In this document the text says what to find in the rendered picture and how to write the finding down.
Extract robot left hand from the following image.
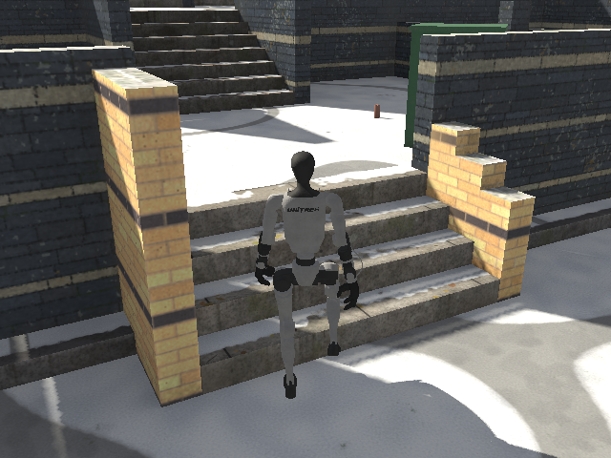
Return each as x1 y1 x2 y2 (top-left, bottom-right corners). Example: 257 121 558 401
255 265 275 286

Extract right robot upper arm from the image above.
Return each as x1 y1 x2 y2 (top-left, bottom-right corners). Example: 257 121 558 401
324 192 348 247

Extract left robot upper arm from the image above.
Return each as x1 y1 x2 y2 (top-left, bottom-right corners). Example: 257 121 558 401
261 193 284 245

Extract robot right hand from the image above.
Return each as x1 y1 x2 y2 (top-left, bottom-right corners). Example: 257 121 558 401
337 281 359 310

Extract humanoid robot head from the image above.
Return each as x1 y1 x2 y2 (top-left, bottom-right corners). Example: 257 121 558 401
287 151 320 198

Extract left robot forearm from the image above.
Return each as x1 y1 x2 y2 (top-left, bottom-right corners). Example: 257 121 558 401
256 231 271 269

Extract left robot foot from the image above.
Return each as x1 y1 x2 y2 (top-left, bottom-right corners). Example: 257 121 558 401
284 373 297 399

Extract right robot forearm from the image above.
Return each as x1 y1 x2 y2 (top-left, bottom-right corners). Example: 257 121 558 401
338 232 357 283

